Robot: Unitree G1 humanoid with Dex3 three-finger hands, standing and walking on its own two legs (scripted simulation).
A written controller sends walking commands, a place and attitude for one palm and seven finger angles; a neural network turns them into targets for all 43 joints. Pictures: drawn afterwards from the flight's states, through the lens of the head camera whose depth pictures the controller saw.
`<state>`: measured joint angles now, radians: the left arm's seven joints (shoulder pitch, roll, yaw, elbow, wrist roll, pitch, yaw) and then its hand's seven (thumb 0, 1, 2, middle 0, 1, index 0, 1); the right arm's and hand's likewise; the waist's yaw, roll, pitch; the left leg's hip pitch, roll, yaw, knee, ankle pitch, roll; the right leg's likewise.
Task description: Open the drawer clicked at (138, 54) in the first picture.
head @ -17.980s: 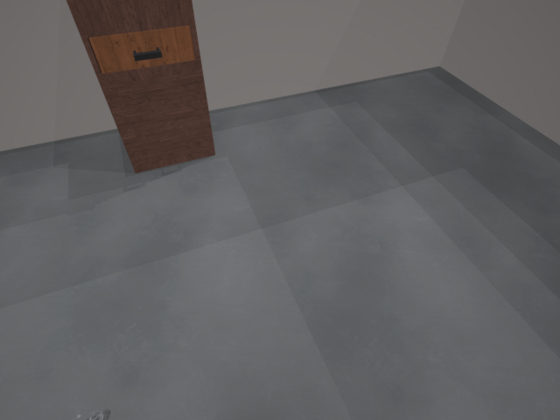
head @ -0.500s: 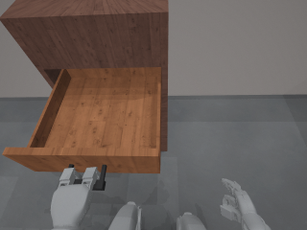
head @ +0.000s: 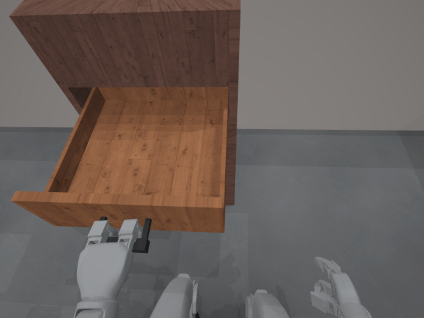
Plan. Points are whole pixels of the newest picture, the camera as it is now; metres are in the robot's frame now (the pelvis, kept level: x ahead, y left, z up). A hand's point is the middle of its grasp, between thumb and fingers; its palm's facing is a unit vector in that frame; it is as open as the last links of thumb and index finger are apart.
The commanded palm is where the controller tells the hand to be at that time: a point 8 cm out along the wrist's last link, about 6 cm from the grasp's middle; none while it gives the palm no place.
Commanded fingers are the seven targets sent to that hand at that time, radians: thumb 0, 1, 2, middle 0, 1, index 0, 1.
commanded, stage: open the thumb to release the handle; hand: left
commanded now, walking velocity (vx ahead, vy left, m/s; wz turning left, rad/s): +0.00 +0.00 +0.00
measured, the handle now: (122, 233) +0.27 +0.20 -0.02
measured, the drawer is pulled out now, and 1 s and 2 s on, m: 0.30 0.30 0.30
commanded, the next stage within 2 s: lift the hand off the handle in 0.30 s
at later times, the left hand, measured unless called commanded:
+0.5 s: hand (121, 267) +0.22 +0.20 -0.04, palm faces +0.00 -0.08 -1.00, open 13.6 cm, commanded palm +0.20 +0.21 +0.01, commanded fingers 0.00 -0.50 0.30 -0.30 -1.20 -0.30 -1.20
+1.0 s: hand (120, 259) +0.23 +0.20 -0.03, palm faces -0.03 -0.10 -0.99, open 13.7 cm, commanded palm +0.21 +0.20 +0.03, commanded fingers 0.00 -0.50 0.30 -0.30 -1.20 -0.30 -1.20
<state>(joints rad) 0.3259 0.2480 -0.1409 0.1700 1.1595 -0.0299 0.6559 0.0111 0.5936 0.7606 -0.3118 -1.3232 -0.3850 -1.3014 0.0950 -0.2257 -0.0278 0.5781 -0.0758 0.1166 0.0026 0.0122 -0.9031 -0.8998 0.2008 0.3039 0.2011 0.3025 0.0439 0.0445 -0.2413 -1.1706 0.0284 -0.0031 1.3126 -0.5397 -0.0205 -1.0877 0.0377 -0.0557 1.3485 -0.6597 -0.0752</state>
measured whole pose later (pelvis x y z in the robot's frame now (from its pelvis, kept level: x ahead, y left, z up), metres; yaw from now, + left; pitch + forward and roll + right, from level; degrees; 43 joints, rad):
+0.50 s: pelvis -0.01 +0.00 +0.01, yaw +0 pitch +21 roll +0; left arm 0.25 0.24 -0.17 0.27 1.16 0.02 0.66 0.00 -0.46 0.32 -0.32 -1.24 -0.32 -1.20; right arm 0.10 -0.22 -0.03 0.60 -0.06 0.11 -0.02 0.01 -0.90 -0.90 0.20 0.30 0.20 0.30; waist 0.03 0.05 -0.24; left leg -1.14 0.03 -0.01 1.27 -0.50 -0.01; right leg -1.05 0.04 -0.06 1.30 -0.62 -0.07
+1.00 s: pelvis -0.01 +0.01 +0.02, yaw +0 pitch +19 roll +0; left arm 0.20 0.24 -0.19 0.31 1.13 0.05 0.63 0.00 -0.49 0.30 -0.37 -1.22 -0.34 -1.21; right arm 0.11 -0.20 -0.02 0.62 -0.05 0.11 -0.04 0.01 -0.90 -0.90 0.20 0.30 0.20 0.30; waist 0.02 0.05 -0.22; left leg -1.06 0.03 -0.01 1.20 -0.48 -0.01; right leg -0.97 0.04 -0.06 1.22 -0.58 -0.06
